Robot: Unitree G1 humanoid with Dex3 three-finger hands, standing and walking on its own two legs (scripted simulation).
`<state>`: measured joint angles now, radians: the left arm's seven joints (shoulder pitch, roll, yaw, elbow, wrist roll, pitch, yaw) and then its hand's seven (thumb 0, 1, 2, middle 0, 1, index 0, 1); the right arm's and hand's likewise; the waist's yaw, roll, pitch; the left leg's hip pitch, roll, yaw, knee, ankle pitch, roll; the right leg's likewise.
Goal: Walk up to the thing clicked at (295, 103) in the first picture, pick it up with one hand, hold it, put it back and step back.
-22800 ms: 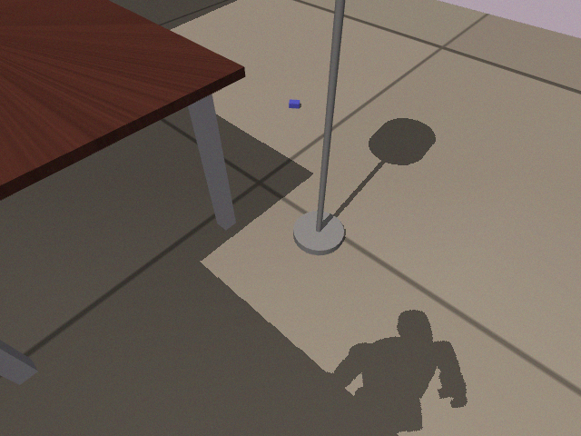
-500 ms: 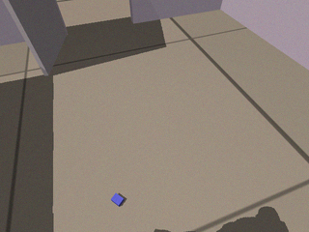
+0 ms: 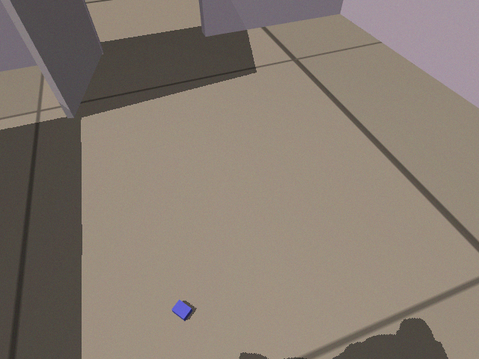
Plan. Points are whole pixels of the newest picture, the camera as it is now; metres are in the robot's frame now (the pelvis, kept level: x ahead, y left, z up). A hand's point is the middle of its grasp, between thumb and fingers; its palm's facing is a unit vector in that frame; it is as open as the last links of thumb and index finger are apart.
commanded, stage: stand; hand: left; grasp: from above
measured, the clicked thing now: (182, 310) +0.43 +0.25 -0.77
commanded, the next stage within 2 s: rise first in 0.38 s
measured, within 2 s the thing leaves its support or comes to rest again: neither
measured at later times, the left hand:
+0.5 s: hand out of the picture +0.07 +0.25 -0.16, palm faces -0.03 -0.94 -0.35, open 7.4 cm
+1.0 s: hand out of the picture +0.14 +0.26 -0.21, palm faces -0.06 -0.88 -0.48, open 12.9 cm
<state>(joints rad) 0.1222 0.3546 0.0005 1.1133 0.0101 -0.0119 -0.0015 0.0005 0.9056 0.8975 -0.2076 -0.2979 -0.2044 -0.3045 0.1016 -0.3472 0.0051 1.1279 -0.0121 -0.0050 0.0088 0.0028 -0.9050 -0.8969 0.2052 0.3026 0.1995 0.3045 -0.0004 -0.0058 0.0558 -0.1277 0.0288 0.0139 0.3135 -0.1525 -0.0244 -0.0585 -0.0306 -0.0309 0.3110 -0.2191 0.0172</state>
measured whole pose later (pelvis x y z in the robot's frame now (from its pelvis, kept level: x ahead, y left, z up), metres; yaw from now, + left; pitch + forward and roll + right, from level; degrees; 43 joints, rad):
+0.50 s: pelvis +0.00 +0.00 +0.00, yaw +0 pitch -2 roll +0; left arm 0.13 0.35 0.00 1.11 0.01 -0.01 0.00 0.00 0.90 0.90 -0.21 -0.30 -0.20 -0.31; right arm 0.11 -0.35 0.01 1.13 -0.01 -0.01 0.01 0.00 -0.91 -0.90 0.21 0.30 0.20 0.30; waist 0.00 -0.01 0.05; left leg -0.12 0.03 0.02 0.31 -0.15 -0.03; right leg -0.06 -0.03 -0.03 0.31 -0.22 0.02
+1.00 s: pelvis -0.01 +0.01 -0.05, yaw +0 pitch +12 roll -1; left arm 0.05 0.29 0.16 0.82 0.22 0.17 0.09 0.00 -0.31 0.88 -0.23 -0.87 -0.23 -0.87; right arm 0.25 -0.24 -0.03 0.65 0.01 -0.07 0.00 0.01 -0.98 -0.91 0.21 0.30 0.20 0.30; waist -0.02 -0.01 -0.05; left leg -0.69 0.04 0.01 0.86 -0.38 -0.02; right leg -0.62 -0.03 -0.02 0.85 -0.45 0.02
